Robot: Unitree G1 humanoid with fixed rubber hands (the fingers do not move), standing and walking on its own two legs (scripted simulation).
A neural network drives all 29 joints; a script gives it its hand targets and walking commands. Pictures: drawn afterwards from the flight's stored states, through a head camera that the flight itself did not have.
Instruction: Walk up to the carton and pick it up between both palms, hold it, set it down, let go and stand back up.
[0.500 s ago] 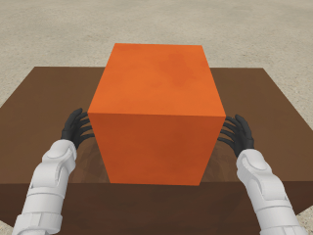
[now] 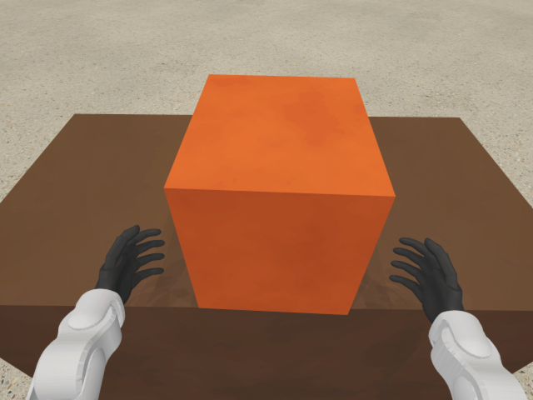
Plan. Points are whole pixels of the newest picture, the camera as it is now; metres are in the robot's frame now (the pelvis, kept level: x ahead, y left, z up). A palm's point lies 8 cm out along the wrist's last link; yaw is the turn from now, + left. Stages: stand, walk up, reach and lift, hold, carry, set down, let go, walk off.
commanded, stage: set down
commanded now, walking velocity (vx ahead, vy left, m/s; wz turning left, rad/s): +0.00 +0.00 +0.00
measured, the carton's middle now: (277, 192) +0.43 +0.02 +0.10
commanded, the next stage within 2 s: none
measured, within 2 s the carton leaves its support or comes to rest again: neither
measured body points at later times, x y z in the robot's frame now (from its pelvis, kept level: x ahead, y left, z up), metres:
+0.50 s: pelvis +0.02 -0.01 +0.00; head +0.02 +0.00 +0.45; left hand +0.21 +0.24 +0.06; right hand +0.23 -0.20 +0.05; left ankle +0.05 +0.11 -0.75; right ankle +0.01 -0.14 -0.75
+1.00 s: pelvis +0.04 -0.01 +0.00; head +0.05 -0.01 +0.45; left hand +0.21 +0.23 +0.02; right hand +0.22 -0.22 +0.02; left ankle +0.05 +0.11 -0.75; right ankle +0.01 -0.14 -0.75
